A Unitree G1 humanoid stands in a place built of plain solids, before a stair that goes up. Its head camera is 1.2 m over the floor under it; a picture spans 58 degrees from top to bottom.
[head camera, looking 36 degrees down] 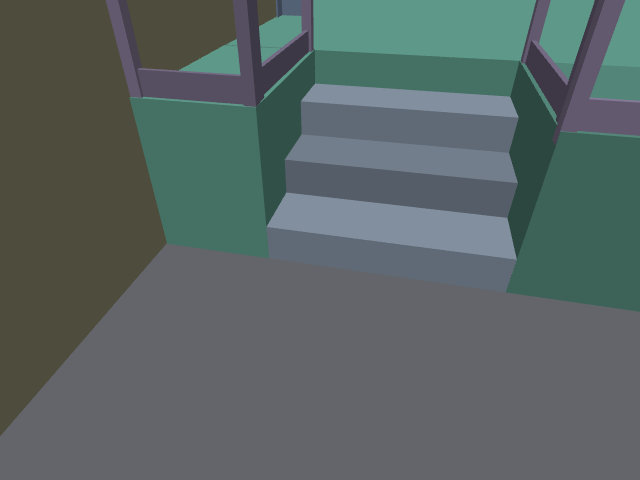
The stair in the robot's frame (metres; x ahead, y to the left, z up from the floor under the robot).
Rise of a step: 0.17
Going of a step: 0.30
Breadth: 1.02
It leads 13 degrees to the right of straight ahead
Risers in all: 4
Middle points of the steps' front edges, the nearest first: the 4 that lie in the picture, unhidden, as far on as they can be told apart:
1.40 -0.26 0.17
1.69 -0.33 0.34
1.99 -0.39 0.51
2.28 -0.46 0.68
